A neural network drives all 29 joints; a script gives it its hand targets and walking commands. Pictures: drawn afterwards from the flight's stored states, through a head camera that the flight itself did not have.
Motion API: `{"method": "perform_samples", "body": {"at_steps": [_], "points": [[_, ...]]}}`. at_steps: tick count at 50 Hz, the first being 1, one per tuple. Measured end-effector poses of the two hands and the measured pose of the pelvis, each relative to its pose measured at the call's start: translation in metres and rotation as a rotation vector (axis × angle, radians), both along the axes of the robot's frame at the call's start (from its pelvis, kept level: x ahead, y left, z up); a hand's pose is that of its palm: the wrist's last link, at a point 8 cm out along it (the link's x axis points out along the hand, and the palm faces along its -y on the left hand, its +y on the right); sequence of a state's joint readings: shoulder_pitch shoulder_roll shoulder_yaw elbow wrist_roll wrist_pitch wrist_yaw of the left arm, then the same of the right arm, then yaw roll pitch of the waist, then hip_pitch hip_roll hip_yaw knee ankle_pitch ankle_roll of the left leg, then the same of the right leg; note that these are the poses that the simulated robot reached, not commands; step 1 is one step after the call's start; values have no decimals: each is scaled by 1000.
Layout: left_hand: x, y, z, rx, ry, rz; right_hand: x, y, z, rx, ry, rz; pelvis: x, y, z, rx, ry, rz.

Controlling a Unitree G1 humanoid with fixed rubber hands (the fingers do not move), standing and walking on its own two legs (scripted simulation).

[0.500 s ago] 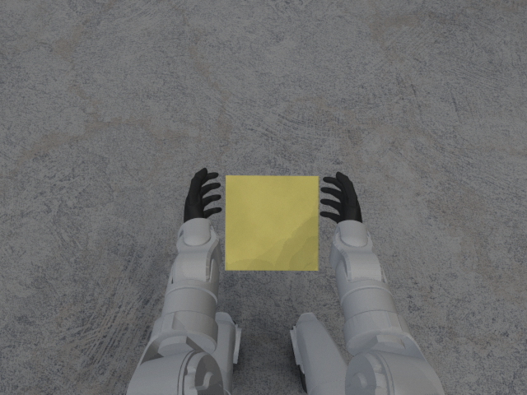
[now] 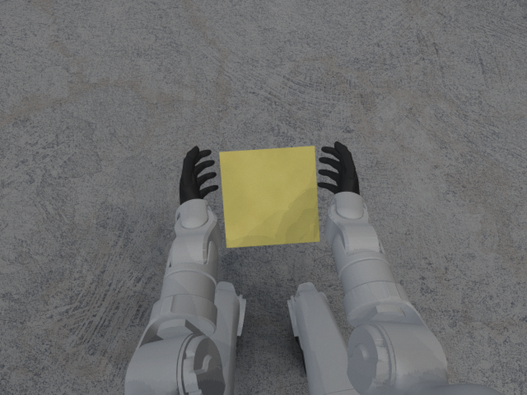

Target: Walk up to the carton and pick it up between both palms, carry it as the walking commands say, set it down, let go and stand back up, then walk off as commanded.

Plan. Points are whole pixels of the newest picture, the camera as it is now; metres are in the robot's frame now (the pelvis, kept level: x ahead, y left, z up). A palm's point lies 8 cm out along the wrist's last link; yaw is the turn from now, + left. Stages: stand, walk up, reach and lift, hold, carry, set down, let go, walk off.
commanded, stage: set down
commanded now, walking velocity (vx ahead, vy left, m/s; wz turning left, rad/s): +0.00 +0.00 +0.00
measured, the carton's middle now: (268, 194) +0.43 -0.01 -0.18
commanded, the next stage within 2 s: none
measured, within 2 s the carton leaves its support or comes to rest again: neither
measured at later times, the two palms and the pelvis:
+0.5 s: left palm (202, 199) +0.42 +0.12 -0.16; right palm (330, 193) +0.42 -0.12 -0.16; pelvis -0.01 +0.00 -0.07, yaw +0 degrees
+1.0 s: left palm (210, 200) +0.44 +0.11 -0.24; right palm (321, 196) +0.44 -0.12 -0.25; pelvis -0.03 +0.01 -0.14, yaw +0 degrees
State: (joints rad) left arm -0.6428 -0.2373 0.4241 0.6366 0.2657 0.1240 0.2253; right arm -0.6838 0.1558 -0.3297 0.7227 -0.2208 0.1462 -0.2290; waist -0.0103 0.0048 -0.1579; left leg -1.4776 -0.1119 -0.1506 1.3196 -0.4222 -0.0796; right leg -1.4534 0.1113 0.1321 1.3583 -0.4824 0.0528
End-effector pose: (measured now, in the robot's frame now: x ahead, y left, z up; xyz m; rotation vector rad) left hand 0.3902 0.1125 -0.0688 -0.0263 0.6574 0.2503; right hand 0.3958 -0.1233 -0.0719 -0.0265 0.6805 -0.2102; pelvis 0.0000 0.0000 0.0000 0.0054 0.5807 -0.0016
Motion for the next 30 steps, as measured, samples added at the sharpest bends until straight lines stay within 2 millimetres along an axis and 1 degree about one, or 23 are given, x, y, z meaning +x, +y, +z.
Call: {"method": "perform_samples", "body": {"at_steps": [30], "points": [[29,3,-105,6,20,0,31,2,-107,-7,20,23,-17,4,-84,-3,111,1]]}}
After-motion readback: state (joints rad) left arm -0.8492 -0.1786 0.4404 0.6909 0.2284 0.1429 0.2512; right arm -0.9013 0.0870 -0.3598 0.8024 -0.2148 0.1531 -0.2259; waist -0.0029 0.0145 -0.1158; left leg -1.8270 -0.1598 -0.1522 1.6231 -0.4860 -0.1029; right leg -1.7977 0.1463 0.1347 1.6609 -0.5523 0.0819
